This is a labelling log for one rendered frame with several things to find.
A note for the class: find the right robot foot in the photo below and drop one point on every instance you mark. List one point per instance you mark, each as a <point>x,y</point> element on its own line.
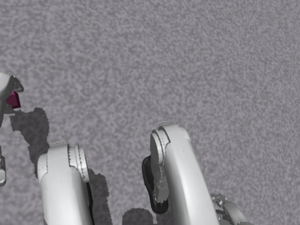
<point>148,178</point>

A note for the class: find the left robot hand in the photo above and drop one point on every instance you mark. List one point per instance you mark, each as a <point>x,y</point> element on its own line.
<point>8,83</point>

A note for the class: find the left robot foot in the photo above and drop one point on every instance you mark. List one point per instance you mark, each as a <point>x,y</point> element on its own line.
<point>91,202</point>

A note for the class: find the right robot hand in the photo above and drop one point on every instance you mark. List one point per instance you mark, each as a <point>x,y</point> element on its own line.
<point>231,215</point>

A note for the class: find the small box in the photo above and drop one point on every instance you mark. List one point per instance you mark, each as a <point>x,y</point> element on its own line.
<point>13,100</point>

